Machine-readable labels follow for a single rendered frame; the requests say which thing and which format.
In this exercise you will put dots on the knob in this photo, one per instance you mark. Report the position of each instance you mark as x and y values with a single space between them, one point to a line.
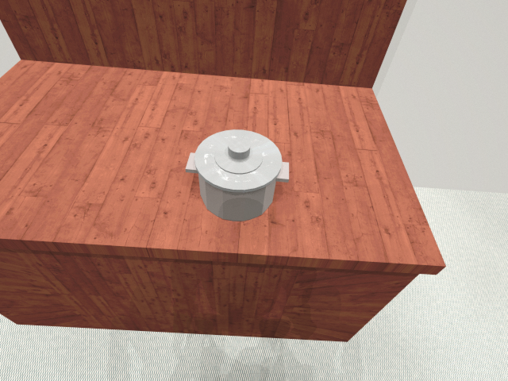
239 148

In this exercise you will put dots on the lid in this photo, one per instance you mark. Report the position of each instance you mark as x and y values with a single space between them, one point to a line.
218 169

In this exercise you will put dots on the pot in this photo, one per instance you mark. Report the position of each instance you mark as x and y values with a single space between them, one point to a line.
235 206

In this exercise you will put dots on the table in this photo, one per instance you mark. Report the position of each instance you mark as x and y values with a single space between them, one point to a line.
101 227

